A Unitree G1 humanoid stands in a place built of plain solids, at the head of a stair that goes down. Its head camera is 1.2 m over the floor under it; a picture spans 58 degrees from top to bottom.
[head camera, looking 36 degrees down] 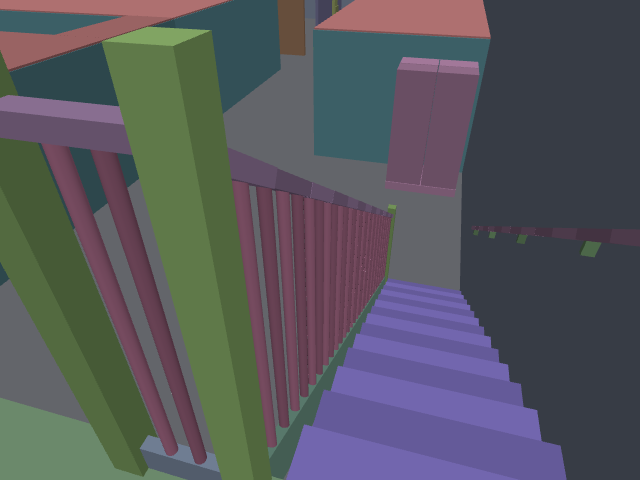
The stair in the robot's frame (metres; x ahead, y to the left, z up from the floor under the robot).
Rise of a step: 0.17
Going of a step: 0.26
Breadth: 0.90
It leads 15 degrees to the right of straight ahead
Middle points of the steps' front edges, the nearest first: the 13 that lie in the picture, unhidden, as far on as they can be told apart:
0.70 -0.38 -0.17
0.96 -0.45 -0.34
1.21 -0.52 -0.52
1.47 -0.59 -0.69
1.73 -0.66 -0.86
1.98 -0.73 -1.03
2.24 -0.80 -1.20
2.49 -0.87 -1.38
2.75 -0.94 -1.55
3.00 -1.01 -1.72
3.26 -1.08 -1.89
3.51 -1.15 -2.06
3.77 -1.22 -2.24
